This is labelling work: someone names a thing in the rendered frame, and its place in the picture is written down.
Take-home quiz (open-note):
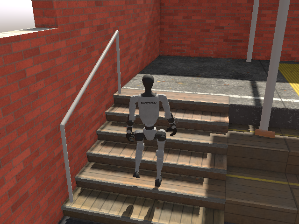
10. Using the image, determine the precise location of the robot right upper arm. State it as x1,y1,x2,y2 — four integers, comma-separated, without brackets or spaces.
158,94,172,119

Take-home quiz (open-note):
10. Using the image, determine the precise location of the robot right shin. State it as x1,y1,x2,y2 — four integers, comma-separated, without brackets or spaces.
157,150,164,180

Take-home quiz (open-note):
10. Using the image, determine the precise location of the robot right forearm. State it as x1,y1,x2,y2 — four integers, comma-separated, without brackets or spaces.
167,113,176,129

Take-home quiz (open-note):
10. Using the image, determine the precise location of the robot right hand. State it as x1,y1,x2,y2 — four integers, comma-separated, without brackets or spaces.
166,127,177,136

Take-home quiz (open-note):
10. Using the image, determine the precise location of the robot left hand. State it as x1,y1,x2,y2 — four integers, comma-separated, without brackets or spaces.
126,132,135,142

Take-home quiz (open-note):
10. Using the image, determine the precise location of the robot left upper arm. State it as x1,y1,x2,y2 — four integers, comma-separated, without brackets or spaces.
129,95,139,121

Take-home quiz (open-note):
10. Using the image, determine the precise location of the robot left forearm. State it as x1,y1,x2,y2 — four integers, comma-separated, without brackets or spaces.
126,115,134,133

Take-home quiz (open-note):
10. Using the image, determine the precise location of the right robot thigh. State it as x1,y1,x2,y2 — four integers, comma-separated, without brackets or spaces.
156,129,166,158

